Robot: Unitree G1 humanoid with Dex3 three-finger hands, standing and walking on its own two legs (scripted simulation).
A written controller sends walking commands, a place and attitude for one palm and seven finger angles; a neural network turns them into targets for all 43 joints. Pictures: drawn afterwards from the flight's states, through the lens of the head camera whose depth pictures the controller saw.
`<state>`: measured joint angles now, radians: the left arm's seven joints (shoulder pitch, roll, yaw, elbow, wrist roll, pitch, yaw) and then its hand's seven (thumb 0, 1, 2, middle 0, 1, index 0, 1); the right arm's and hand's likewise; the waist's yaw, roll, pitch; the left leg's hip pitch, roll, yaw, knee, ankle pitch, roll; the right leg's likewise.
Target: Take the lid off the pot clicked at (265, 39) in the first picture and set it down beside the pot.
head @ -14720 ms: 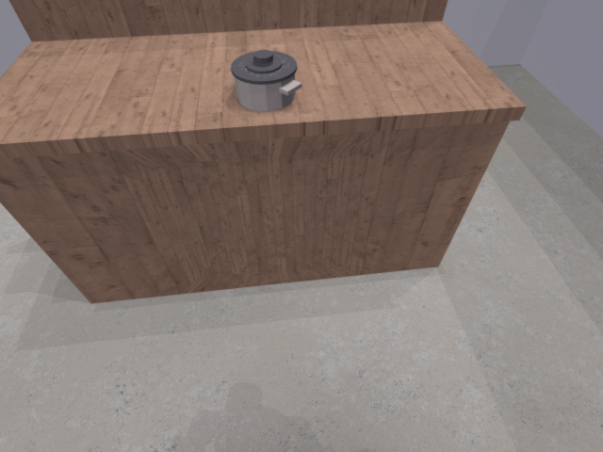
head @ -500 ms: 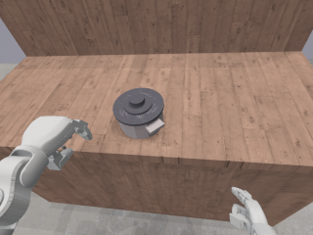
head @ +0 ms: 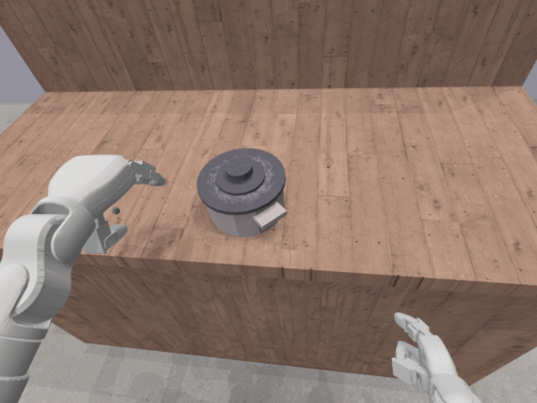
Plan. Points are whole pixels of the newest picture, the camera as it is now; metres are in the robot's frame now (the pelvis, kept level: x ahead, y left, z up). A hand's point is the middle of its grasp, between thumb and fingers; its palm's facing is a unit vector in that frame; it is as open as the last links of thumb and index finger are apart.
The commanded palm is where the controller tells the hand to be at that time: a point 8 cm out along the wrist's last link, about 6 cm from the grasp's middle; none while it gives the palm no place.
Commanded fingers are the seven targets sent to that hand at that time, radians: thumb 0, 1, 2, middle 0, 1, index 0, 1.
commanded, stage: move the open hand above the knob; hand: left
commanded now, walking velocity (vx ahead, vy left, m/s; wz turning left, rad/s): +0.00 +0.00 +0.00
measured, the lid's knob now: (239, 169) +0.47 +0.11 +0.09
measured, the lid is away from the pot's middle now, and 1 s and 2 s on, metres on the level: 0.00 0.00 0.00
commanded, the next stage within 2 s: none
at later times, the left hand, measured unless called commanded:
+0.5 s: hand (158, 190) +0.35 +0.19 +0.16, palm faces -0.13 -0.04 -0.99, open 10.0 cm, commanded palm +0.32 +0.19 +0.22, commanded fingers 0.00 -0.32 1.50 -0.85 -0.08 -0.85 -0.08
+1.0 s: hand (193, 171) +0.38 +0.15 +0.16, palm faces -0.12 -0.04 -0.99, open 10.0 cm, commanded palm +0.36 +0.16 +0.22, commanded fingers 0.00 -0.32 1.50 -0.85 -0.08 -0.85 -0.08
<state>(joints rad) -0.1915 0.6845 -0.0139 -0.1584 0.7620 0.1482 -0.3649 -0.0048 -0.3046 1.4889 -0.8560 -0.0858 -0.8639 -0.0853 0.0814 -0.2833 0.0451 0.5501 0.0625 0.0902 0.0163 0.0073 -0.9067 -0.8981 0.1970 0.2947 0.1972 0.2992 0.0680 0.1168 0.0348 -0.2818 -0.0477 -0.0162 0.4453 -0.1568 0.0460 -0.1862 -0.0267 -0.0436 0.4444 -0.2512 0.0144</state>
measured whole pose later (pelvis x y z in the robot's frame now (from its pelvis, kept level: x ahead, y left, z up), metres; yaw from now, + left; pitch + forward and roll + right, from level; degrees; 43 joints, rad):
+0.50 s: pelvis +0.01 -0.01 +0.00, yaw +0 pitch +0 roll +0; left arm -0.34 0.62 -0.12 -0.09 0.79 0.21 -0.39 0.00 -0.31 1.50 -0.86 -0.08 -0.86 -0.08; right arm 0.08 -0.28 0.04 0.55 0.07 0.11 0.04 0.01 -0.91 -0.90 0.20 0.29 0.20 0.30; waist 0.05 0.12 0.03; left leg -0.29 -0.05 -0.02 0.46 -0.18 0.03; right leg -0.20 -0.02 -0.04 0.48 -0.28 0.00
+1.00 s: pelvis +0.01 -0.02 +0.00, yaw -1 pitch +0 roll +1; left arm -0.47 0.57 -0.19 0.03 0.80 0.25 -0.37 0.00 -0.31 1.50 -0.86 -0.08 -0.87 -0.08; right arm 0.08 -0.29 0.04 0.56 0.08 0.13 0.04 0.01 -0.91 -0.90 0.20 0.29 0.20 0.30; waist 0.03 0.12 0.01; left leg -0.29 -0.03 -0.01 0.47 -0.19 0.02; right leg -0.22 -0.01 -0.03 0.52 -0.31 -0.01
